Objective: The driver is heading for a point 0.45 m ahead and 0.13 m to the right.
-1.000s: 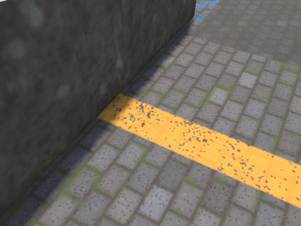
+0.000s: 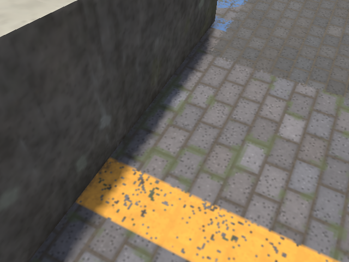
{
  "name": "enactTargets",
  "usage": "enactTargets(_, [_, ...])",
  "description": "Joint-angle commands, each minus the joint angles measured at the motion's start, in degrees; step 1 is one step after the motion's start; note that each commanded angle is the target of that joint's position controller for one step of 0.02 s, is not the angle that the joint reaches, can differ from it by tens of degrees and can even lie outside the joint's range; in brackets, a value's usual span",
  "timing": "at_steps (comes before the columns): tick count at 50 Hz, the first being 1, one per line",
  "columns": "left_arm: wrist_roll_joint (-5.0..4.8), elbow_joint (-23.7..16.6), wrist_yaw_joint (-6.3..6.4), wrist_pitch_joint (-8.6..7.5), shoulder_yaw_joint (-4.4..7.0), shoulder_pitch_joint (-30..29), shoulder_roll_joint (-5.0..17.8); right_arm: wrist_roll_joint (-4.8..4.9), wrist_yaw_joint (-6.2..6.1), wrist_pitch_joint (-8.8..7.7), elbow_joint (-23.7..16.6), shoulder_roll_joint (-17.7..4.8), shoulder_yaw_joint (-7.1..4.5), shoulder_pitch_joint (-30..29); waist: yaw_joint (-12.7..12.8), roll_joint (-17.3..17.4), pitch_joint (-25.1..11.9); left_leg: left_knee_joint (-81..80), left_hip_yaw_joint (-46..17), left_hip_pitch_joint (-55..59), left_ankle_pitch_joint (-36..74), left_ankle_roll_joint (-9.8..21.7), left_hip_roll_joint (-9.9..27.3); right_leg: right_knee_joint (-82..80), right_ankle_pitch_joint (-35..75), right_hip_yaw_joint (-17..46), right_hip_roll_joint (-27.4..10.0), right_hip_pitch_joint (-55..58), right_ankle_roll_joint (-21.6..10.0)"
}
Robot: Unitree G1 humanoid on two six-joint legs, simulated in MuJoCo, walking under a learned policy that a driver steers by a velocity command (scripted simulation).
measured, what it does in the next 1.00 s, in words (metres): walks ahead, turning right: right foot, then left foot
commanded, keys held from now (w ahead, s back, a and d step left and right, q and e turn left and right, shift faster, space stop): w+e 0.36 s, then no key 0.64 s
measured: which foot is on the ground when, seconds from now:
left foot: down 0.00-0.34, up 0.36-0.76, down 0.78-1.00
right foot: up 0.00-0.30, down 0.32-0.82, up 0.84-0.96, down 0.98-1.00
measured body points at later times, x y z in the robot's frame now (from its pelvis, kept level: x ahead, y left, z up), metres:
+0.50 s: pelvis +0.28 -0.09 -0.01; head +0.32 -0.11 +0.44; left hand +0.47 +0.13 -0.12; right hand +0.33 -0.39 -0.12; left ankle +0.28 +0.07 -0.65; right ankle +0.30 -0.17 -0.74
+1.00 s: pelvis +0.42 -0.09 -0.02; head +0.45 -0.09 +0.43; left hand +0.58 +0.14 -0.15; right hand +0.51 -0.37 -0.13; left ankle +0.54 -0.02 -0.75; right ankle +0.36 -0.21 -0.75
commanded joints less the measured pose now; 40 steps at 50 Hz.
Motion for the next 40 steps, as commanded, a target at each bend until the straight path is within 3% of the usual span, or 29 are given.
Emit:
enactTargets(1, [0.29,-2.60,0.06,0.27,0.62,1.37,2.65,-0.14,-0.78,-1.50,-2.93,-7.21,-1.26,-2.61,1.37,4.68,-1.25,-10.15,-9.15,-0.12,10.55,6.58,16.94,-5.43,10.16,2.46,-1.27,-3.20,0.48])
enactTargets(4, [0.42,-4.15,-0.90,-0.32,0.34,-3.33,2.13,0.05,-1.29,-1.38,-1.95,-7.54,-0.84,-1.10,-0.01,4.88,-0.87,-9.61,-3.04,0.75,13.28,3.80,14.86,-16.18,20.43,0.53,0.58,-0.71,0.04])
enactTargets(6, [0.50,-5.71,-1.61,-0.34,-0.20,-7.96,1.48,0.24,-1.56,-1.26,-1.04,-8.19,-0.71,0.85,-1.85,4.81,-0.10,-9.60,-1.29,2.98,12.50,2.92,15.41,-21.21,23.47,-1.35,1.27,0.03,-0.08])
enactTargets(11, [0.25,-10.47,-3.98,-0.28,-1.15,-16.35,1.42,0.48,-1.73,0.51,0.96,-9.91,-1.01,5.61,-4.27,4.21,2.40,-4.38,0.17,16.53,19.10,2.66,20.19,-27.09,14.40,-4.33,2.60,-6.15,-1.30])
enactTargets(12, [0.08,-11.13,-4.40,-0.27,-0.97,-15.91,1.93,0.76,-1.79,1.02,0.93,-10.38,-1.16,5.34,-3.53,5.11,1.97,-2.03,1.00,18.17,23.95,2.23,20.51,-27.40,10.80,-5.64,3.28,-5.17,-1.94])
enactTargets(14, [0.29,-11.51,-4.87,0.02,-0.19,-12.82,3.83,1.15,-2.29,1.74,-0.04,-12.33,-1.68,3.76,-0.85,7.92,-1.21,5.56,3.04,18.46,44.16,1.20,20.75,-27.35,3.48,-9.83,6.83,3.14,-3.85])
enactTargets(15, [0.25,-10.59,-4.86,0.24,0.78,-7.49,5.54,1.11,-2.62,2.18,-0.38,-13.12,-1.91,3.09,2.41,8.89,-4.27,13.10,4.04,17.52,52.69,0.53,20.49,-27.83,1.27,-11.21,9.08,10.51,-5.28])
enactTargets(16, [0.06,-8.08,-4.44,0.38,2.63,2.71,8.75,1.23,-2.95,2.43,-0.96,-12.94,-1.77,2.08,7.77,7.64,-9.16,25.51,5.82,11.62,51.22,-1.26,18.67,-32.02,5.56,-10.22,10.42,25.08,-7.75])
enactTargets(17, [0.12,-6.26,-3.04,0.87,4.55,12.20,14.86,0.04,-3.16,1.75,-2.77,-11.63,-1.10,2.84,10.49,-0.61,-15.99,44.91,6.71,-4.75,29.29,-3.52,15.33,-31.30,9.64,5.65,0.02,44.74,-12.05])
enactTargets(18, [-0.30,-7.93,-2.90,0.54,4.42,9.21,16.99,-0.24,-1.73,-0.39,-4.97,-4.35,1.26,7.31,4.64,-14.13,-22.85,65.15,-0.33,-29.32,-22.57,-6.79,1.90,-39.60,2.36,38.65,-13.26,62.68,-24.43])
enactTargets(19, [0.79,-8.34,-2.57,0.70,2.84,10.36,11.90,1.47,-0.57,-2.85,-5.31,-10.27,-0.08,2.27,8.41,-8.01,-23.96,68.52,-10.51,-34.59,-23.12,-5.12,4.83,-43.00,8.72,37.46,-13.12,62.69,-22.53])
enactTargets(20, [1.40,-8.65,-2.31,0.41,1.97,7.03,8.69,3.03,-0.39,-3.31,-6.50,-11.52,-0.34,-1.67,7.92,-4.53,-17.25,66.50,-9.58,-35.29,-19.21,-4.48,7.54,-41.58,22.19,25.75,-11.27,56.01,-19.73])
enactTargets(21, [1.07,-9.32,-2.48,-0.02,1.50,2.48,7.33,2.31,-0.97,-2.97,-6.41,-10.62,-0.28,-2.29,4.70,2.74,-11.17,61.09,-8.39,-32.71,-16.26,-5.03,10.11,-41.22,34.19,17.32,-8.62,45.73,-17.31])
enactTargets(22, [0.69,-9.79,-2.28,-0.11,0.87,-0.57,5.28,1.29,-1.71,-2.21,-6.14,-10.45,-0.81,-2.61,2.71,4.40,-8.61,55.98,-7.74,-29.77,-15.49,-5.66,11.92,-42.10,36.71,12.87,-6.68,39.07,-15.37])
enactTargets(25, [1.36,-9.90,-1.95,-0.36,0.77,-2.02,6.44,0.52,-2.27,0.37,-6.54,-7.96,-0.67,0.09,-0.64,1.92,-6.68,49.02,-6.56,-23.05,-12.72,-7.67,12.04,-44.99,44.78,7.75,-4.19,28.46,-14.89])
enactTargets(29, [1.00,-8.68,-0.81,0.29,1.06,-1.41,7.82,-0.10,-2.54,1.27,-7.80,-5.92,0.29,-3.60,0.05,-1.08,-7.61,31.92,-4.48,-19.60,0.09,-8.81,9.78,-44.53,47.28,0.13,0.16,26.13,-11.63])
enactTargets(33, [1.06,-6.54,-0.19,1.23,0.58,1.48,7.57,0.53,-1.49,1.03,-8.85,-6.88,0.53,-9.15,3.06,-2.26,-8.28,20.15,-5.09,-16.59,10.39,-7.92,8.05,-43.40,39.86,1.03,-0.44,30.13,-9.68])
enactTargets(36, [1.29,-5.24,-0.06,1.58,0.13,1.50,6.99,-0.06,-0.85,0.73,-9.33,-8.37,0.17,-10.53,2.88,-2.83,-6.90,15.84,-6.00,-16.03,6.66,-6.00,7.66,-39.79,36.44,4.21,-2.59,32.91,-9.30])
enactTargets(37, [1.36,-4.90,0.00,1.61,0.03,0.98,6.91,-0.62,-0.62,0.60,-8.93,-9.10,-0.06,-9.20,1.80,-2.73,-6.93,12.98,-6.03,-13.79,6.94,-5.08,7.35,-37.54,35.12,4.83,-2.35,33.16,-8.52])
enactTargets(38, [1.19,-4.65,0.07,1.63,-0.22,0.60,6.38,-1.08,-0.54,0.37,-7.93,-9.43,-0.28,-6.65,0.12,-2.12,-7.50,8.29,-5.54,-9.05,12.82,-3.88,6.99,-34.48,32.60,4.50,-0.75,32.65,-6.93])
enactTargets(39, [1.87,-4.53,0.06,1.29,-0.40,2.82,5.76,-1.73,-0.83,0.16,-7.60,-11.82,-0.72,-5.38,0.69,0.78,-9.39,8.10,-8.78,-1.80,33.16,-2.16,10.39,-30.67,27.17,3.44,2.75,30.44,-4.43])
enactTargets(40, [2.69,-3.68,-0.11,0.72,-0.73,8.75,4.30,-2.46,-1.21,0.42,-8.16,-13.51,-0.68,-5.69,4.09,7.01,-13.17,12.63,-14.28,9.43,51.83,3.00,17.24,-25.86,11.02,2.29,6.69,23.11,-1.88])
